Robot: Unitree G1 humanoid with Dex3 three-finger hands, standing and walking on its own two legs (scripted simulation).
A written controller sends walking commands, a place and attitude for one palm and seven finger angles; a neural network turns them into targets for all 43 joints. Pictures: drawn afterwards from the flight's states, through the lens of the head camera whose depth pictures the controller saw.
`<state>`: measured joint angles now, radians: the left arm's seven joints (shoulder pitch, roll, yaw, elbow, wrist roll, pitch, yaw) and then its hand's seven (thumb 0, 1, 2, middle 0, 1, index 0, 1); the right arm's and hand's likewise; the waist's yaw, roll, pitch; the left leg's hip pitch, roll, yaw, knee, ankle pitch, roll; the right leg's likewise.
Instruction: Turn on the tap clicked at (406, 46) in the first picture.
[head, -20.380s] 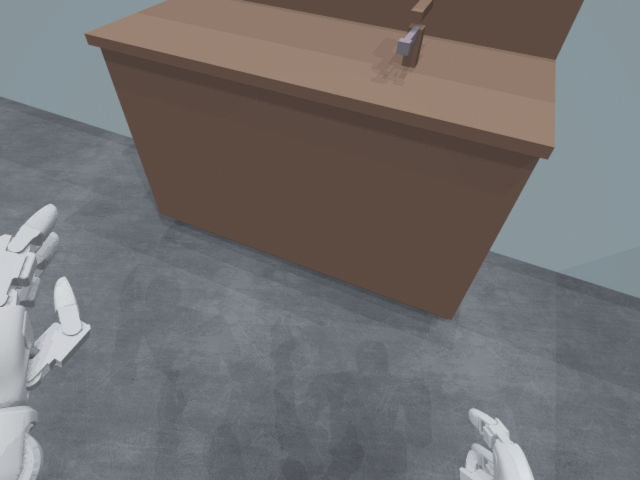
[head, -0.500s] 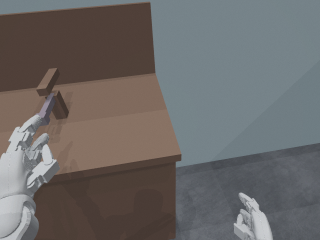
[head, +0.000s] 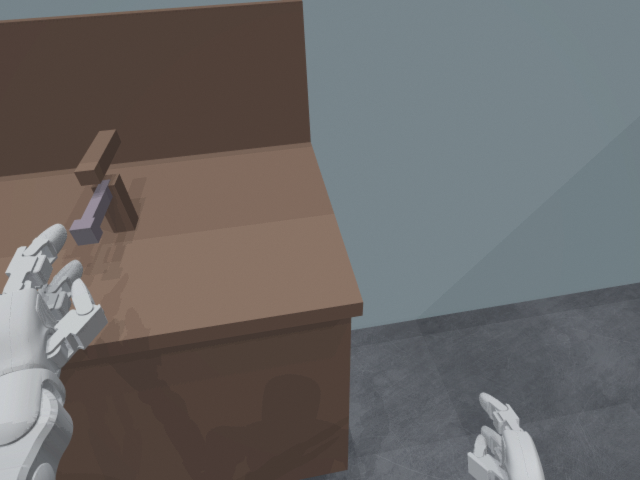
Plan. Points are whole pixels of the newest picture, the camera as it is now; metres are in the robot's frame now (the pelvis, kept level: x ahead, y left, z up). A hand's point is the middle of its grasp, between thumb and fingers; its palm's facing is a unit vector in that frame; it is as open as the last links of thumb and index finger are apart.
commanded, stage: reach beside the lever's end, fingers flat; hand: left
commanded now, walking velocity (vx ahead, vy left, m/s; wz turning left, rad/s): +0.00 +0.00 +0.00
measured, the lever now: (86, 231) +0.36 +0.40 +0.14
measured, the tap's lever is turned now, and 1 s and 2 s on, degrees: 0 0 0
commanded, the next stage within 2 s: push the lever round in 1.92 s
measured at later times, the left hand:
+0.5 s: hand (88, 291) +0.24 +0.30 +0.16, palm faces +0.54 -0.83 -0.12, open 7.5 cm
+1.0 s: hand (69, 282) +0.27 +0.35 +0.14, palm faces +0.58 -0.80 -0.13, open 7.7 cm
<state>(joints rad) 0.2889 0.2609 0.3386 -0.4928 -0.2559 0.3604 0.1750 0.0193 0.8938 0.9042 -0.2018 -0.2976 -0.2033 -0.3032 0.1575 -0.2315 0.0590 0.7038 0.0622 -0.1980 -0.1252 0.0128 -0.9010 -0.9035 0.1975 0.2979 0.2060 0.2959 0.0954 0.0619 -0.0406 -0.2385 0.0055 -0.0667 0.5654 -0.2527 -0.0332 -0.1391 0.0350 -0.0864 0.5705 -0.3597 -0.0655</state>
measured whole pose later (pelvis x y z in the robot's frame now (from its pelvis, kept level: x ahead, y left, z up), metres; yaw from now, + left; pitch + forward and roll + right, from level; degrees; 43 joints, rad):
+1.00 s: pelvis +0.00 +0.02 +0.00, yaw +0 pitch -2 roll +0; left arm -0.01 0.39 0.50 0.08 -0.22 0.22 0.06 0.02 0.89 0.90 -0.18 -0.22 -0.17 -0.21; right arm 0.18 -0.24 0.04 0.73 0.06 -0.16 -0.13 0.01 -0.90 -0.90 0.20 0.30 0.21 0.30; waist 0.06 0.04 -0.02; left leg -0.28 -0.01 -0.05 0.54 -0.23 -0.01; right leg -0.18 0.02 -0.07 0.53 -0.33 -0.04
